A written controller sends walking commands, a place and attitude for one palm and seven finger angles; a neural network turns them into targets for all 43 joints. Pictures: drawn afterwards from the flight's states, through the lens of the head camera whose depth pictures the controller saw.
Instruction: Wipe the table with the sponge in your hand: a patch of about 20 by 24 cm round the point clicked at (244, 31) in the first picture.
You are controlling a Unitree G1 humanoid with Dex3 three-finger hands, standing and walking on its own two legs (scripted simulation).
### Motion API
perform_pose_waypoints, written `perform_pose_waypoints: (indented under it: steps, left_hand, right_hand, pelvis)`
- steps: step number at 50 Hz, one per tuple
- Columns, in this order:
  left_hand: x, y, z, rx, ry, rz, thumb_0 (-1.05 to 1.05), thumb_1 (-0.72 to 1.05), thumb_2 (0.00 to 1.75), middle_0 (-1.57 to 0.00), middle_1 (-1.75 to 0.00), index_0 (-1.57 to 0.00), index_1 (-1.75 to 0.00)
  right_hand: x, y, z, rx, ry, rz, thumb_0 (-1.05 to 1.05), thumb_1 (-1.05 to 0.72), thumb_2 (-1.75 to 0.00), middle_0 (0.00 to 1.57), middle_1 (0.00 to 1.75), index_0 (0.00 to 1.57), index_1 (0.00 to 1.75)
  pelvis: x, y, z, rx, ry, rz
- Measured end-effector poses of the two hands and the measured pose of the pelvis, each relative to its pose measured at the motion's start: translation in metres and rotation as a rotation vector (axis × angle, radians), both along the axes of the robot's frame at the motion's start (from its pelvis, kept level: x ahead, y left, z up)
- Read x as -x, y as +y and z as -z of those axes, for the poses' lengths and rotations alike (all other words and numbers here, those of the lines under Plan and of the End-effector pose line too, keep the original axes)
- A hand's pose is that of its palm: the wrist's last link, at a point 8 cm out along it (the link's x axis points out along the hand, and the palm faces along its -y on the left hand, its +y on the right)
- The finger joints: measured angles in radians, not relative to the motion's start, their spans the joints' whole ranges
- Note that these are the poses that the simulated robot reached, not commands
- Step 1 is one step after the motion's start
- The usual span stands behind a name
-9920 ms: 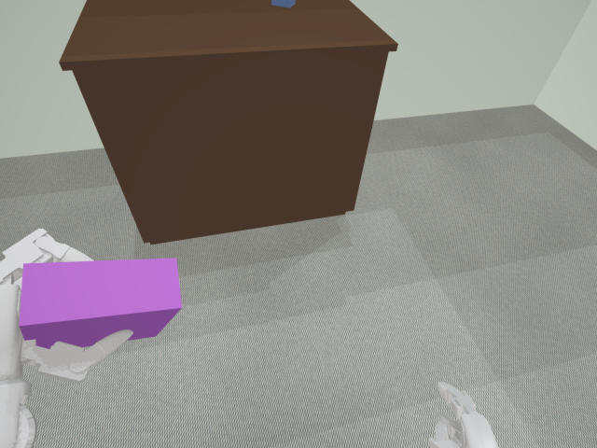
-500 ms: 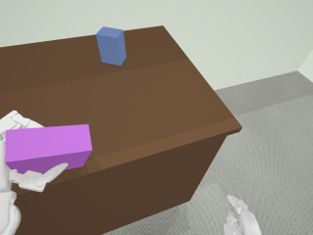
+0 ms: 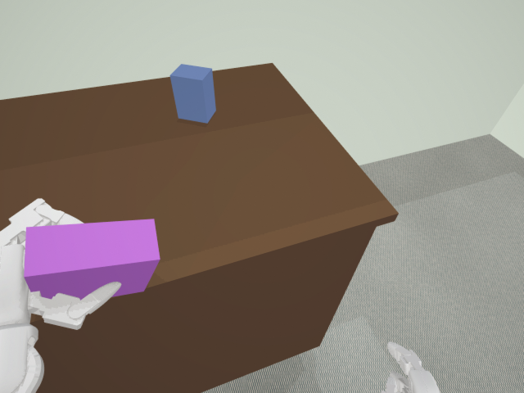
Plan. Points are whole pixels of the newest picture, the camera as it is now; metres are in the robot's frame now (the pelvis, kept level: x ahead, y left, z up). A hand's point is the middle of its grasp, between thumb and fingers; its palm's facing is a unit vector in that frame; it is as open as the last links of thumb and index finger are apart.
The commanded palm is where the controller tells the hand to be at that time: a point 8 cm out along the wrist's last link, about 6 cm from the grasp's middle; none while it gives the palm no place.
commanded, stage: look again from close up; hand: left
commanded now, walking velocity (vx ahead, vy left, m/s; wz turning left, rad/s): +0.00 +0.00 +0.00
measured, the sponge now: (114, 262) +0.23 +0.21 +0.13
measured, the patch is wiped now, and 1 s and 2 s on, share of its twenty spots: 0.00 0.00 0.00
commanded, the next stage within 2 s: come to a stop and stand still in 0.36 s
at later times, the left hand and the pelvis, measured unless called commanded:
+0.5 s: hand (61, 223) +0.27 +0.28 +0.16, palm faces +0.37 -0.85 -0.37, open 9.6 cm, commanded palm +0.20 +0.30 +0.17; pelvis +0.03 +0.03 -0.01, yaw -3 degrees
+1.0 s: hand (30, 189) +0.28 +0.30 +0.21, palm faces +0.51 -0.74 -0.45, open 9.6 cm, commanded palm +0.18 +0.29 +0.17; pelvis +0.03 +0.01 -0.01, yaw +0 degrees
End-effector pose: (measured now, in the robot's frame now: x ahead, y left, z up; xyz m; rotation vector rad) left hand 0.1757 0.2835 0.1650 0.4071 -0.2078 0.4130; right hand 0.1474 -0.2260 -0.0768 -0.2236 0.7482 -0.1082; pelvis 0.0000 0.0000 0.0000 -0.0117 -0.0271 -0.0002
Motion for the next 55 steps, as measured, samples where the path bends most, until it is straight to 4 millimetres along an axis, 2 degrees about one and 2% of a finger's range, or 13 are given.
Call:
perform_pose_waypoints:
  steps: [3, 7, 10, 12, 17, 21, 27, 33, 38, 44, 48, 52, 55]
  left_hand:
    - [-0.006, -0.001, -0.001, -0.019, 0.009, 0.024, 0.0, -0.46, 1.01, -0.82, -1.33, -0.8, -1.34]
    - [-0.033, 0.024, -0.048, -0.247, -0.142, 0.047, 0.0, -0.46, 1.01, -0.82, -1.33, -0.8, -1.34]
    - [-0.046, 0.038, -0.063, -0.25, -0.2, 0.02, 0.0, -0.46, 1.01, -0.82, -1.33, -0.8, -1.34]
    - [-0.048, 0.032, -0.053, -0.22, -0.154, 0.052, 0.0, -0.46, 1.01, -0.82, -1.33, -0.8, -1.34]
    - [-0.041, 0.004, -0.003, -0.105, 0.047, 0.182, 0.0, -0.46, 1.01, -0.81, -1.33, -0.8, -1.35]
    - [-0.041, 0.018, -0.004, -0.058, -0.023, 0.154, 0.0, -0.46, 1.01, -0.81, -1.34, -0.79, -1.35]
    - [-0.059, 0.044, -0.004, -0.063, -0.075, 0.08, -0.01, -0.46, 1.02, -0.81, -1.34, -0.79, -1.35]
    - [-0.064, 0.037, -0.005, -0.07, -0.061, 0.134, 0.0, -0.46, 1.02, -0.81, -1.34, -0.79, -1.35]
    - [-0.057, 0.034, -0.008, -0.101, -0.053, 0.157, 0.0, -0.45, 1.02, -0.81, -1.34, -0.79, -1.35]
    - [-0.05, 0.038, -0.007, -0.085, -0.036, 0.093, 0.0, -0.45, 1.02, -0.81, -1.34, -0.79, -1.35]
    - [-0.056, 0.048, -0.04, -0.245, -0.166, 0.067, 0.0, -0.45, 1.02, -0.81, -1.34, -0.79, -1.35]
    - [-0.059, 0.053, -0.059, -0.257, -0.25, -0.002, 0.0, -0.45, 1.02, -0.81, -1.34, -0.79, -1.36]
    - [-0.055, 0.033, -0.047, -0.215, -0.205, 0.058, 0.0, -0.45, 1.02, -0.81, -1.34, -0.79, -1.36]
  right_hand:
    - [0.001, 0.002, 0.0, -0.01, 0.0, 0.01, 0.01, -0.91, -0.9, 0.2, 0.3, 0.2, 0.3]
    - [0.002, 0.007, 0.008, 0.0, 0.03, -0.05, 0.01, -0.91, -0.9, 0.2, 0.3, 0.2, 0.3]
    - [0.002, 0.006, 0.011, -0.03, 0.022, -0.029, 0.01, -0.91, -0.9, 0.2, 0.3, 0.2, 0.3]
    - [0.003, 0.005, 0.011, -0.054, -0.001, 0.009, 0.01, -0.91, -0.9, 0.2, 0.3, 0.2, 0.3]
    - [0.005, 0.007, 0.01, -0.05, -0.005, 0.079, 0.01, -0.91, -0.9, 0.2, 0.3, 0.2, 0.3]
    - [-0.004, 0.015, 0.005, 0.001, 0.03, 0.043, 0.01, -0.91, -0.9, 0.2, 0.3, 0.2, 0.3]
    - [-0.037, 0.031, -0.005, 0.018, -0.022, -0.026, 0.01, -0.91, -0.9, 0.2, 0.3, 0.2, 0.3]
    - [-0.068, 0.051, -0.018, -0.012, -0.118, -0.054, 0.01, -0.91, -0.9, 0.2, 0.3, 0.2, 0.3]
    - [-0.078, 0.064, -0.02, -0.041, -0.133, -0.084, 0.01, -0.91, -0.9, 0.2, 0.3, 0.2, 0.3]
    - [-0.073, 0.063, -0.013, -0.056, -0.085, -0.103, 0.01, -0.9, -0.9, 0.2, 0.3, 0.2, 0.3]
    - [-0.058, 0.057, -0.006, -0.027, -0.044, -0.159, 0.01, -0.91, -0.9, 0.2, 0.3, 0.2, 0.3]
    - [-0.042, 0.036, 0.003, -0.023, -0.001, -0.169, 0.01, -0.9, -0.9, 0.2, 0.3, 0.21, 0.3]
    - [-0.029, 0.015, 0.004, -0.025, -0.006, -0.128, 0.01, -0.9, -0.9, 0.2, 0.3, 0.21, 0.3]
  pelvis:
    - [-0.001, 0.001, 0.0, -0.002, 0.003, 0.004]
    - [0.009, -0.002, 0.005, 0.0, 0.011, 0.0]
    - [0.009, 0.003, 0.006, -0.002, 0.023, 0.03]
    - [0.004, 0.011, 0.006, -0.003, 0.027, 0.05]
    - [-0.014, 0.025, 0.004, -0.005, 0.023, 0.072]
    - [-0.023, 0.027, 0.005, -0.006, 0.02, 0.055]
    - [-0.029, 0.034, 0.005, 0.003, 0.014, 0.044]
    - [-0.033, 0.043, 0.006, -0.005, 0.018, 0.049]
    - [-0.034, 0.041, 0.007, -0.012, 0.015, 0.043]
    - [-0.034, 0.033, 0.005, 0.011, 0.016, 0.028]
    - [-0.028, 0.02, 0.009, -0.01, 0.036, -0.01]
    - [-0.027, 0.01, 0.011, -0.016, 0.053, -0.004]
    - [-0.027, 0.008, 0.011, -0.011, 0.064, 0.001]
